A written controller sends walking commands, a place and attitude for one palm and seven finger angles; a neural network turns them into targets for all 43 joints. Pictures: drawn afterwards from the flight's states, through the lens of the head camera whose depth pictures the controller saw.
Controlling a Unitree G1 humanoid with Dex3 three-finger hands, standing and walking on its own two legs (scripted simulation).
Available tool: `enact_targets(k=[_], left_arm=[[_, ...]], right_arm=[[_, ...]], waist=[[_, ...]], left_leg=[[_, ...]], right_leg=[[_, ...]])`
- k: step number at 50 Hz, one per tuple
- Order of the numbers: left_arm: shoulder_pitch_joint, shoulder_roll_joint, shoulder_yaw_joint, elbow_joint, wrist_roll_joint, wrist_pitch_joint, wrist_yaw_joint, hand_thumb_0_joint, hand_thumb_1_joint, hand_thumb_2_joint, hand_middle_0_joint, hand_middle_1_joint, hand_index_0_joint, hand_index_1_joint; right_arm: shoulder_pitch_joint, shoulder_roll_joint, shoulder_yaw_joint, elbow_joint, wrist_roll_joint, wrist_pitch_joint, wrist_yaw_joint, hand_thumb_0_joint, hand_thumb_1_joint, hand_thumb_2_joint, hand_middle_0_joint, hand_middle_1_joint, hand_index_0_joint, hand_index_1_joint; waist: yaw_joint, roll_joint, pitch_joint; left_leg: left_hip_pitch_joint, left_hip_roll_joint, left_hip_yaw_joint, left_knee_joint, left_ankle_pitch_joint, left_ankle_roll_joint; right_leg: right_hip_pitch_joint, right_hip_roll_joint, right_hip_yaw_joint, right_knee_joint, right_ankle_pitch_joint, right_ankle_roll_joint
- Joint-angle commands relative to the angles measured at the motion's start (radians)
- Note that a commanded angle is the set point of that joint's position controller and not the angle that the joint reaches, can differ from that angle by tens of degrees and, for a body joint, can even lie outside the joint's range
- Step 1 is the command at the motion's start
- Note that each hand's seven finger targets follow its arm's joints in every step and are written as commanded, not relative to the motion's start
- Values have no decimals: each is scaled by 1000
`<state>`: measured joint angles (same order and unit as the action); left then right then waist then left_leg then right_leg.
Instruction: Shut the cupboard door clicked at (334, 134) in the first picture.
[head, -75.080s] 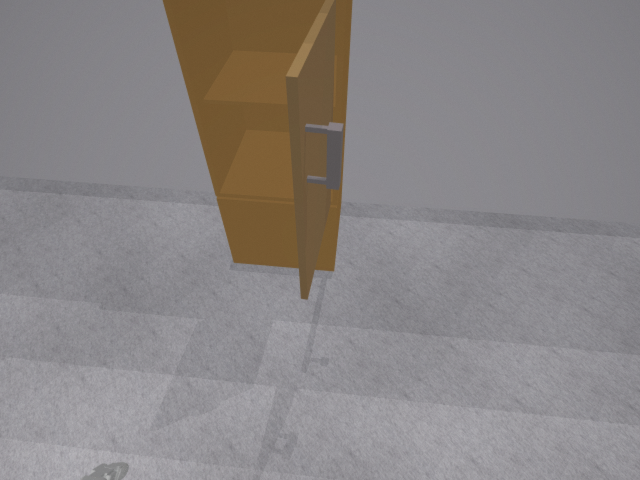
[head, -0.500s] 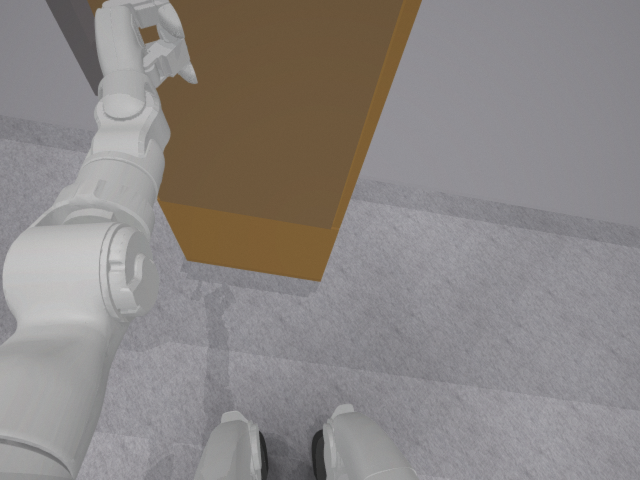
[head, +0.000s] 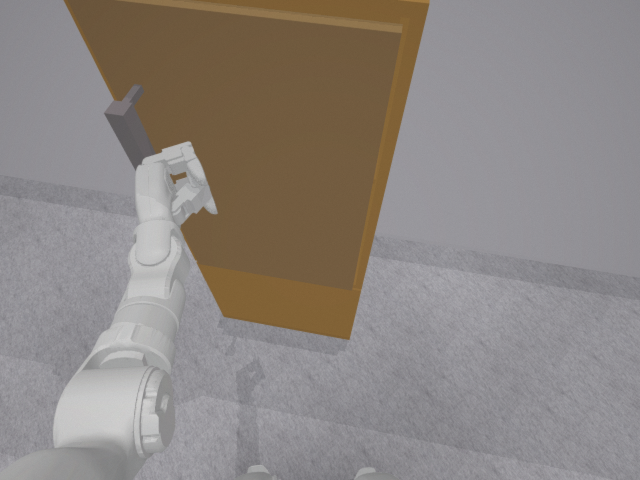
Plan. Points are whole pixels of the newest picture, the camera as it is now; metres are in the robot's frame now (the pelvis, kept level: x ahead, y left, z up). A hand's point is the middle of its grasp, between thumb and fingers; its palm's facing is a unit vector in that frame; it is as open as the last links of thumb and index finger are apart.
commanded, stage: pull the fist back off the door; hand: left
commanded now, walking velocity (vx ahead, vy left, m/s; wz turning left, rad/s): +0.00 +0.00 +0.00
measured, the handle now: (145, 137) +0.56 +0.22 +0.08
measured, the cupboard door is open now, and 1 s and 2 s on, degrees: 0 0 0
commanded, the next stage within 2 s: draw the hand back to the body in 0.22 s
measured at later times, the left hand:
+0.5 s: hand (193, 210) +0.41 +0.13 +0.11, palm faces +0.11 -0.99 -0.01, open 3.1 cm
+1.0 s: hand (92, 303) +0.28 +0.19 +0.15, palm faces +0.17 -0.96 -0.20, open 3.1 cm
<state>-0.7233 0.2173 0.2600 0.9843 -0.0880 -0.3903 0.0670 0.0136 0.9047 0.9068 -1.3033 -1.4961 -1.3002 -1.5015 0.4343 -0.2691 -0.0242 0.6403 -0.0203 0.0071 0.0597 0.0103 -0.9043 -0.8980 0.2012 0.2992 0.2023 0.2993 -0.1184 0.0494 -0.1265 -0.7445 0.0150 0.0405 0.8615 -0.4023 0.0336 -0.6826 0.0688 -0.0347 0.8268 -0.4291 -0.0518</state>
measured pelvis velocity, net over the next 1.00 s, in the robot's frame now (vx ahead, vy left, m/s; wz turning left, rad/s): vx -0.01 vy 0.00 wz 0.02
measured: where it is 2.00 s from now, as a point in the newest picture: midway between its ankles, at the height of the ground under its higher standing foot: outside the picture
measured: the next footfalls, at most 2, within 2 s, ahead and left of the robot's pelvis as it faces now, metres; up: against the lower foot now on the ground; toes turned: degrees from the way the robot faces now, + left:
none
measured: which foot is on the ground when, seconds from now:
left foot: down 0.00-1.00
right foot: down 0.00-1.00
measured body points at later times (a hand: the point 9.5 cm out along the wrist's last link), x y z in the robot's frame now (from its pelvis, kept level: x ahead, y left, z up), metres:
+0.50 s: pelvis -0.01 -0.01 +0.01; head +0.03 -0.03 +0.45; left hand +0.40 +0.18 +0.11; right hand +0.08 -0.25 -0.12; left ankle +0.00 +0.10 -0.70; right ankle -0.02 -0.09 -0.70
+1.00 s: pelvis -0.01 +0.00 +0.04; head -0.02 -0.02 +0.49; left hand +0.27 +0.24 +0.16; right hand +0.18 -0.22 -0.04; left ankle +0.00 +0.10 -0.70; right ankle -0.02 -0.09 -0.70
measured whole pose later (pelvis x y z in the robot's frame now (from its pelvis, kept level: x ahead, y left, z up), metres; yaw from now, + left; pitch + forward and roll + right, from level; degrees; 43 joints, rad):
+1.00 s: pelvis -0.01 +0.00 +0.04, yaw +1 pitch +0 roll +0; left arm 0.00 0.26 0.09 0.12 -0.10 -0.10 0.03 0.01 0.90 0.90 -1.16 -1.34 -1.16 -1.34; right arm 0.18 -0.24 0.03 0.58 0.06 -0.02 -0.07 0.02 -0.91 -0.90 0.20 0.30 0.20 0.30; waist 0.01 0.06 -0.04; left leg -0.27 -0.02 0.04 0.54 -0.26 0.04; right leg -0.22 0.04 -0.02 0.53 -0.30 -0.04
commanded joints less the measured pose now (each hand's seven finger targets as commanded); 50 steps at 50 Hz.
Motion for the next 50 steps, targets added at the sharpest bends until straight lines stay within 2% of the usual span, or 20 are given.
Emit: enact_targets(k=[1, 4, 6, 7, 9, 11, 12, 16, 17, 21, 25, 30, 33, 37, 41, 42, 43, 44, 46, 50], left_arm=[[-368, 125, -40, -355, -8, -89, -2, 0, 900, 900, -1300, -1500, -1300, -1500], [-322, 63, -90, -385, -15, -66, -2, 0, 900, 900, -1300, -1500, -1300, -1500], [-309, 74, -91, -418, -17, -57, 0, 0, 900, 900, -1300, -1500, -1300, -1500], [-274, 49, -111, -426, -16, -50, 0, 0, 900, 900, -1300, -1500, -1300, -1500], [-327, 17, -147, -397, -19, -37, 4, 0, 900, 900, -1300, -1500, -1300, -1500], [-378, 74, -105, -364, -17, -37, 12, 0, 900, 900, -1300, -1500, -1300, -1500], [-398, 60, -116, -336, -18, -37, 13, 0, 900, 900, -1300, -1500, -1300, -1500], [-430, 109, -73, -280, -17, -62, 6, 0, 900, 900, -1300, -1500, -1300, -1500], [-412, 101, -77, -250, -16, -63, 1, 0, 900, 900, -1300, -1500, -1300, -1500], [-185, 170, 2, -329, -41, -52, -34, 0, 900, 900, -1300, -1500, -1300, -1500], [-52, 136, -28, -498, -75, 8, -71, 0, 900, 900, -1300, -1500, -1300, -1500], [10, 154, -36, -675, -104, 58, -89, 0, 900, 900, -1300, -1500, -1300, -1500], [23, 126, -84, -800, -102, 63, -95, 0, 900, 900, -1300, -1500, -1300, -1500], [152, 132, -81, -832, -124, 108, -112, 0, 900, 900, -1300, -1500, -1300, -1500], [287, 172, -29, -914, -142, 169, -127, 0, 900, 900, -1190, -1380, -1190, -1380], [328, 145, -51, -950, -144, 187, -136, 0, 900, 900, -1163, -1350, -1163, -1350], [354, 225, -95, -1034, -35, 183, -77, 0, 900, 900, -1135, -1320, -1135, -1320], [420, 186, -102, -1037, -31, 199, -50, 0, 900, 900, -1107, -1290, -1107, -1290], [467, 210, -89, -1062, -13, 224, -21, 0, 900, 900, -1053, -1230, -1053, -1230], [485, 226, -69, -1156, 7, 251, 8, 0, 900, 900, -943, -1110, -943, -1110]], right_arm=[[66, -125, -51, -81, 8, -27, -13, 0, -900, -900, 200, 300, 200, 300], [21, -114, -49, -90, 18, -29, -20, 0, -900, -900, 200, 300, 200, 300], [4, -117, -48, -93, 23, -28, -28, 0, -900, -900, 200, 300, 200, 300], [-17, -108, -46, -96, 26, -29, -30, 0, -900, -900, 200, 300, 200, 300], [-37, -104, -40, -88, 27, -31, -37, 0, -900, -900, 200, 300, 200, 300], [-47, -110, -33, -79, 29, -33, -48, 0, -900, -900, 200, 300, 200, 300], [-60, -104, -29, -75, 28, -36, -52, 0, -900, -900, 200, 300, 200, 300], [-71, -104, -21, -72, 26, -47, -57, 0, -900, -900, 200, 300, 200, 300], [-75, -99, -17, -70, 24, -49, -57, 0, -900, -900, 200, 300, 200, 300], [-82, -109, -17, -124, 32, -47, -51, 0, -900, -900, 200, 300, 200, 300], [-106, -106, -17, -164, 53, -42, -56, 0, -900, -900, 200, 300, 200, 300], [-156, -103, -11, -171, 67, -56, -81, 0, -900, -900, 200, 300, 200, 300], [-191, -91, -7, -168, 71, -79, -94, 0, -900, -900, 200, 300, 200, 300], [-233, -96, 0, -167, 78, -107, -110, 0, -900, -900, 200, 300, 200, 300], [-275, -96, 10, -185, 83, -124, -116, 0, -900, -900, 200, 300, 200, 300], [-290, -89, 13, -192, 85, -127, -115, 0, -900, -900, 200, 300, 200, 300], [-310, -73, 12, -194, 80, -101, -123, 0, -900, -900, 200, 300, 200, 300], [-316, -70, 14, -196, 76, -89, -128, 0, -900, -900, 200, 300, 200, 300], [-332, -75, 19, -195, 73, -67, -136, 0, -900, -900, 200, 300, 200, 300], [-361, -65, 34, -200, 67, -49, -144, 0, -900, -900, 200, 300, 200, 300]], waist=[[9, -2, -419], [10, -26, -390], [12, -40, -388], [19, -11, -383], [-3, -59, -319], [-8, -81, -286], [-12, -83, -278], [5, -51, -326], [10, -42, -325], [88, -70, -421], [94, -131, -355], [91, -120, -242], [89, -8, -239], [108, -45, -174], [142, -57, -172], [143, -41, -158], [131, -60, -115], [126, -59, -77], [127, -100, -40], [128, -26, -15]], left_leg=[[349, -27, -40, -35, 453, 9], [358, -27, -40, -44, 440, 7], [363, -29, -40, -48, 436, 9], [379, -27, -41, -51, 438, 5], [355, -26, -46, -60, 371, 5], [317, -28, -47, -68, 302, 7], [307, -32, -47, -71, 269, 8], [289, -37, -50, -64, 247, 6], [280, -37, -48, -66, 248, 4], [289, -39, -39, -93, 321, 4], [304, -33, -25, -140, 318, 11], [340, -30, -22, -195, 234, 17], [423, -27, -29, -222, 235, 17], [443, -23, -42, -266, 195, 15], [476, -22, -43, -296, 239, 14], [487, -22, -40, -303, 261, 13], [517, -19, -45, -344, 251, 11], [518, -15, -45, -363, 240, 11], [545, -10, -45, -390, 239, 16], [623, -8, -48, -449, 252, 10]], right_leg=[[191, -16, 40, -68, 603, 44], [190, -22, 37, -78, 602, 47], [202, -27, 43, -80, 608, 51], [193, -28, 39, -80, 600, 47], [168, -30, 37, -98, 541, 50], [162, -37, 51, -114, 479, 53], [159, -40, 55, -119, 450, 54], [175, -46, 70, -110, 423, 51], [183, -47, 68, -108, 427, 48], [320, -44, 68, -99, 529, 46], [369, -49, 65, -149, 570, 61], [354, -53, 80, -233, 420, 68], [334, -45, 64, -248, 356, 49], [339, -44, 50, -284, 269, 42], [392, -47, 42, -295, 316, 40], [400, -49, 35, -293, 347, 37], [410, -78, 76, -353, 344, 47], [423, -80, 68, -369, 321, 47], [438, -74, 67, -415, 315, 50], [473, -67, 51, -459, 292, 36]])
